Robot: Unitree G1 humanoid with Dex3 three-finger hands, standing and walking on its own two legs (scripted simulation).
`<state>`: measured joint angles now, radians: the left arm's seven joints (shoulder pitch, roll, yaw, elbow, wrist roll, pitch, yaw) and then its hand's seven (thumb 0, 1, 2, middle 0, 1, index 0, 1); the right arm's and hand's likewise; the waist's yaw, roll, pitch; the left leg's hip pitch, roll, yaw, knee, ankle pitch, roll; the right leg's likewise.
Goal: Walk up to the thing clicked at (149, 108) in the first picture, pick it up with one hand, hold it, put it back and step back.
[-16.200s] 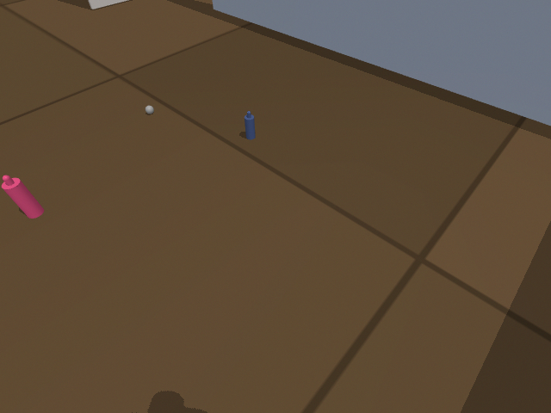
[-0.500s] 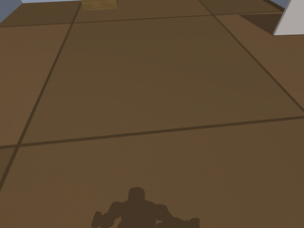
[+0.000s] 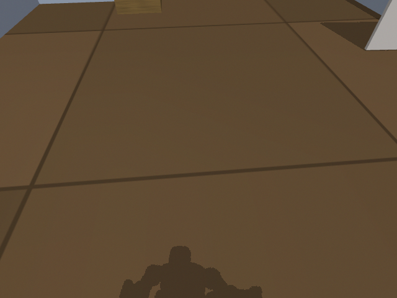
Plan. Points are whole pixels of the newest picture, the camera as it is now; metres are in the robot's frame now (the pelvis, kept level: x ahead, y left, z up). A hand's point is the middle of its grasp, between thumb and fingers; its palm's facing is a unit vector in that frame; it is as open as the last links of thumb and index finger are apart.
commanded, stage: stand
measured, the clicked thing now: out of the picture +0.53 -1.38 -0.76
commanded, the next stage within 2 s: walk up in 1.90 s
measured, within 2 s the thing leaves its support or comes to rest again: neither
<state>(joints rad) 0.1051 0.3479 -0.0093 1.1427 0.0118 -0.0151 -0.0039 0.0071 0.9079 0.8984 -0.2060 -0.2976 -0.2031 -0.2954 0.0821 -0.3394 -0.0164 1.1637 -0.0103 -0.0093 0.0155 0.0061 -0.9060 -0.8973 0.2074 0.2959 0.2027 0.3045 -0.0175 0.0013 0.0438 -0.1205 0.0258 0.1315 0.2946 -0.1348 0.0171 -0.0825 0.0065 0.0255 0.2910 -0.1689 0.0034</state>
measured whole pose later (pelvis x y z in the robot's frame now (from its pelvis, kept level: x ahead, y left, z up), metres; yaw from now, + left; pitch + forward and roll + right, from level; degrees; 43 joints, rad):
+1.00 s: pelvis +0.01 +0.01 +0.00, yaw +1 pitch -2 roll +0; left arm 0.12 0.35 -0.02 1.13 0.01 -0.01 0.00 0.01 0.91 0.90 -0.21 -0.30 -0.20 -0.30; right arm 0.09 -0.34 -0.01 1.16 -0.01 -0.01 0.01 0.01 -0.91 -0.90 0.21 0.30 0.20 0.30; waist -0.01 -0.01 0.04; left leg -0.11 0.00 0.11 0.29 -0.15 0.03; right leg -0.06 -0.02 0.01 0.28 -0.18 0.02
